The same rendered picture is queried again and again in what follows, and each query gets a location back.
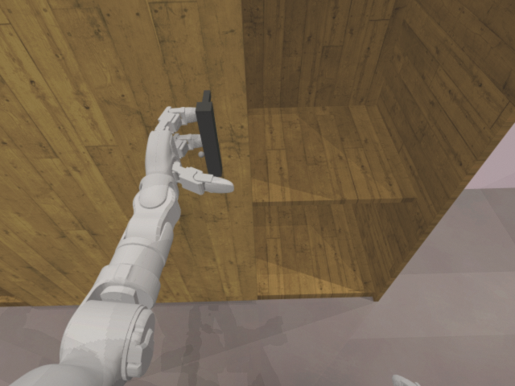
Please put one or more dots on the robot left hand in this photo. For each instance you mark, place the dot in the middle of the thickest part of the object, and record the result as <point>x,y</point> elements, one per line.
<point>163,149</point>

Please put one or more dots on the left robot upper arm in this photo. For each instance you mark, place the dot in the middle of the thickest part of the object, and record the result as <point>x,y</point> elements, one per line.
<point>107,344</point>

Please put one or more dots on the robot left forearm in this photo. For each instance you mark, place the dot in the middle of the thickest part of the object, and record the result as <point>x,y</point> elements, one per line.
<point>133,274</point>

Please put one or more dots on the handle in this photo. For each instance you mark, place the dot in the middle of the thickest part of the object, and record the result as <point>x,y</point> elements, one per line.
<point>207,127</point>

